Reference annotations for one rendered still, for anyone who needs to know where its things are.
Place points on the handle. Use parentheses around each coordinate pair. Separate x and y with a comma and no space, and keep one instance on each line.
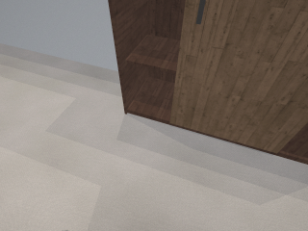
(200,11)

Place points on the wardrobe door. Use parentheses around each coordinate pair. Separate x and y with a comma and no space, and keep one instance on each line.
(298,145)
(242,74)

